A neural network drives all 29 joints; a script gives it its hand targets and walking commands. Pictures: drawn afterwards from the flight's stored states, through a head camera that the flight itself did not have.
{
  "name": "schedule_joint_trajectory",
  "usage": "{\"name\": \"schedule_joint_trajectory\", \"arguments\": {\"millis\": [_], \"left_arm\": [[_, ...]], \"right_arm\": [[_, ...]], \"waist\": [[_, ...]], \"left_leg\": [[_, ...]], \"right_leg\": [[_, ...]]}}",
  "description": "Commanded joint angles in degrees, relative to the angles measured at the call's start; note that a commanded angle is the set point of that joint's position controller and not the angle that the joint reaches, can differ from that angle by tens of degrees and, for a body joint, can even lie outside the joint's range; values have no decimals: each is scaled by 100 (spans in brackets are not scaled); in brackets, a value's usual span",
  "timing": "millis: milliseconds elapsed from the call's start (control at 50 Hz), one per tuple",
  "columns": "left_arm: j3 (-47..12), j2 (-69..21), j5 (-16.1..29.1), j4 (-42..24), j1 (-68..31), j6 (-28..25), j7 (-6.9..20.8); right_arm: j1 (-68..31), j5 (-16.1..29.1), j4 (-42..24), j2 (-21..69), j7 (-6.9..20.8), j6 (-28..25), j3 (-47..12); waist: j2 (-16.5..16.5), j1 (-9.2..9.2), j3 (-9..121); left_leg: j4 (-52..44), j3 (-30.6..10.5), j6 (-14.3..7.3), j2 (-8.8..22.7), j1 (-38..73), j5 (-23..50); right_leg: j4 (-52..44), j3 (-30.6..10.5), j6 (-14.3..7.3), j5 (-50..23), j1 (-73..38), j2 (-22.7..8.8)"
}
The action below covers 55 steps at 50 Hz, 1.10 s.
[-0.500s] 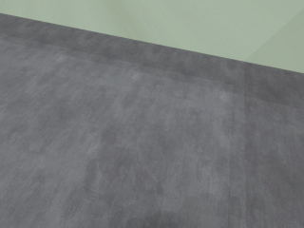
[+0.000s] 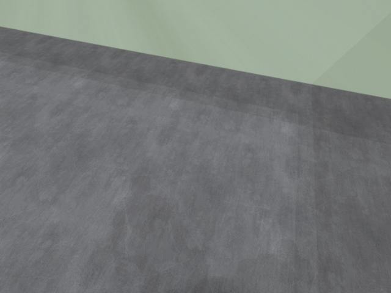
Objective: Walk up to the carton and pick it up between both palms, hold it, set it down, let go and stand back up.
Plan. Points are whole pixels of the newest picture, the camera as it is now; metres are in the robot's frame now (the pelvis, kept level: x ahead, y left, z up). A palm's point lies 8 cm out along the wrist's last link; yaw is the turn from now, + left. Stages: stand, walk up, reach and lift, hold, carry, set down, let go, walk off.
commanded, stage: stand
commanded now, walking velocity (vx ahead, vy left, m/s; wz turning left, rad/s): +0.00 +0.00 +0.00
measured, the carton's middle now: out of the picture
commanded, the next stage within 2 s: walk up in 0.08 s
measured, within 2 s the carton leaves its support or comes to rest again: neither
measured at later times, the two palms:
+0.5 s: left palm out of the picture -0.04 +0.26 -0.17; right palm out of the picture +0.05 -0.21 -0.15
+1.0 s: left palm out of the picture +0.02 +0.31 -0.14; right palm out of the picture +0.10 -0.16 -0.14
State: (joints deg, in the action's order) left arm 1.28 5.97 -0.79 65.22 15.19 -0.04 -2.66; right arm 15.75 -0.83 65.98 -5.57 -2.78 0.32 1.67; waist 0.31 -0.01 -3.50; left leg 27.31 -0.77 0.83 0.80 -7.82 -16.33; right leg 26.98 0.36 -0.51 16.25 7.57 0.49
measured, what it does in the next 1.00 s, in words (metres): lifts its right foot, turning left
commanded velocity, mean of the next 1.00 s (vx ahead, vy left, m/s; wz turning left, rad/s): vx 0.00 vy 0.00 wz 0.38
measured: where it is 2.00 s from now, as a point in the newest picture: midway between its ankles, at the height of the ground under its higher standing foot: outside the picture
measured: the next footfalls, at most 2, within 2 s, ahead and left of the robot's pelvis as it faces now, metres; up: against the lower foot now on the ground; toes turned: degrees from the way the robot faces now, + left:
right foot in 1.12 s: +0.05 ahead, -0.07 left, +0.00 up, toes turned +26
left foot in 1.54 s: -0.09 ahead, +0.13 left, +0.00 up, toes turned +45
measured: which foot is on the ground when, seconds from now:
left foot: down 0.00-1.00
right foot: down 0.00-0.56, up 0.58-1.00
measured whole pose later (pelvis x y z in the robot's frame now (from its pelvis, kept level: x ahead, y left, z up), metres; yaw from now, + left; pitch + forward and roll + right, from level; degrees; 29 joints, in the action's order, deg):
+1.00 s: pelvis -0.02 +0.05 -0.01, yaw +22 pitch +1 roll +0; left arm 2.9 10.8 0.2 51.8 2.8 2.5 -2.7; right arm 14.0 -2.0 51.1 -9.7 -1.2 0.7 4.6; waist -0.1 -2.7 -6.8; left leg 32.1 -1.7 -5.3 -6.5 -18.6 -14.0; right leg 51.6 -1.2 3.9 25.8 23.9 -2.5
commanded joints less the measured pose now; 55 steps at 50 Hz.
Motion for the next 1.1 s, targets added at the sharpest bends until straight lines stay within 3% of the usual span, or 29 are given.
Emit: {"name": "schedule_joint_trajectory", "arguments": {"millis": [0,240,260,280,300,320,340,360,380,400,440,480,500,520,540,560,580,600,620,660,720,760,860,980,1040,1060,1080], "left_arm": [[60,447,0,-28,414,-37,-21],[25,370,1,96,509,-38,-24],[345,1247,43,-211,186,-35,-178],[375,1238,33,-206,348,1,-228],[388,1097,12,-144,791,37,-246],[430,1140,-20,-106,1104,72,-268],[459,1240,-56,-241,867,99,-301],[464,1244,-110,-373,705,84,-319],[468,1199,-135,-460,534,64,-326],[475,1212,-154,-560,249,20,-335],[471,1263,-204,-775,-489,-64,-322],[504,1298,-171,-821,-682,-50,-251],[509,1276,-130,-803,-703,-10,-205],[492,1131,-122,-701,-350,45,-130],[356,623,-107,-886,53,137,-79],[324,659,-64,-1287,-72,195,-155],[320,860,-51,-1413,-446,182,-100],[368,1026,-48,-1373,-739,161,-20],[344,941,-17,-1255,-740,124,55],[325,925,-59,-1259,-646,130,77],[329,982,-41,-1288,-521,161,55],[305,945,-5,-1379,-684,189,43],[260,907,69,-1607,-1087,207,-19],[250,914,140,-1736,-1140,141,-25],[250,912,169,-1692,-790,82,-14],[244,874,167,-1613,-500,47,-11],[274,973,127,-1515,-142,-10,-14]], "right_arm": [[407,-2,-27,-442,-25,-42,37],[515,0,76,-370,-33,-43,-4],[155,6,-309,-830,-8,-16,179],[49,16,-408,-850,8,5,172],[-298,23,-653,-784,29,12,171],[-490,15,-869,-651,52,40,175],[-382,-47,-977,-515,52,81,194],[-380,-126,-1094,-603,68,104,240],[-430,-181,-1167,-564,109,117,236],[-387,-189,-1208,-444,162,122,225],[66,-102,-1179,-343,203,121,205],[547,16,-1019,-441,167,93,256],[994,39,-851,-457,139,61,292],[1023,-33,-818,-642,129,-7,349],[573,-123,-1128,-1391,91,-89,435],[801,-115,-1183,-1873,109,-11,513],[626,-141,-1249,-1636,150,14,482],[447,-115,-1361,-1461,144,22,415],[116,-122,-1539,-1515,103,38,417],[-132,-53,-1690,-1510,66,25,449],[67,-38,-1670,-1314,122,-52,422],[229,-46,-1669,-1368,116,-84,447],[471,-111,-1658,-1451,101,-56,497],[216,-137,-1738,-1526,145,32,548],[-83,-117,-1791,-1535,174,74,560],[-283,-79,-1827,-1525,175,103,561],[-427,-14,-1879,-1454,156,128,549]], "waist": [[17,11,-318],[9,9,-326],[79,27,-629],[33,126,-447],[-234,343,-253],[-803,454,-123],[-1481,437,10],[-1438,387,44],[-1017,337,-58],[-769,176,-145],[-882,-249,3],[-814,-397,347],[-497,-619,546],[539,-595,469],[2493,-90,174],[3093,-372,407],[2399,-311,226],[1352,-254,-98],[777,-189,-70],[995,-123,188],[715,-59,649],[538,-123,751],[641,-306,844],[745,-285,844],[732,-94,902],[634,107,918],[391,295,964]], "left_leg": [[-613,-302,-190,325,-279,1057],[-620,-295,-185,337,-283,1023],[234,-590,-133,470,-1396,1643],[497,-668,-180,434,-1998,1601],[960,-445,-146,286,-2108,1254],[1809,0,-36,-2,-2229,399],[3057,321,18,-91,-2458,-1414],[3876,307,21,245,-2657,-1958],[4028,156,3,453,-2586,-1964],[3901,-33,-23,630,-2368,-1862],[2809,-106,-95,807,-1643,-1568],[1506,342,-101,501,-760,-639],[719,609,-77,293,-108,204],[-88,216,-45,309,186,672],[-596,-2111,-373,1802,238,2357],[-1421,-3586,-1467,2705,-476,2222],[-1829,-4057,-1682,2590,-730,1392],[-1585,-3210,-1468,2221,-603,1196],[-1127,-2324,-1259,1910,-461,1590],[-808,-1947,-1186,1531,-623,2423],[-502,-1699,-1211,1404,-102,3716],[-483,-1810,-1244,1405,140,3739],[-506,-2183,-1409,1466,602,3551],[-506,-2504,-1405,1318,176,3357],[-389,-2631,-1177,1141,-221,3244],[-221,-2511,-957,932,-505,2968],[114,-2249,-606,588,-995,2240]], "right_leg": [[-612,-424,-171,-1059,274,-450],[-638,-428,-167,-1018,309,-446],[67,42,-10,-776,-106,-589],[130,29,-42,-653,-487,-703],[-50,-266,-171,-565,-412,-985],[-504,-804,-503,-530,-209,-1570],[-865,-1344,-1041,-662,-6,-2374],[-1039,-1668,-1418,-740,195,-2911],[-1095,-1622,-1536,-856,542,-2956],[-991,-1371,-1446,-1022,833,-2793],[-539,-512,-847,-1400,1111,-2277],[284,15,-440,-1644,1060,-1907],[1063,305,-246,-1402,1182,-1705],[2326,755,-17,-410,1509,-1272],[3809,1106,353,2040,3012,-456],[4190,325,297,2424,2847,-277],[4536,77,292,2108,2834,-399],[4711,60,274,1641,3067,-516],[4676,15,253,1165,3175,-614],[4605,-30,278,694,2794,-633],[4451,-37,331,567,2610,-553],[4052,-88,383,603,2647,-554],[3018,-161,460,945,2594,-453],[2037,-183,405,1033,1758,-197],[1082,-144,313,846,944,-49],[312,-71,284,355,410,-20],[-578,-152,255,-370,-325,-261]]}}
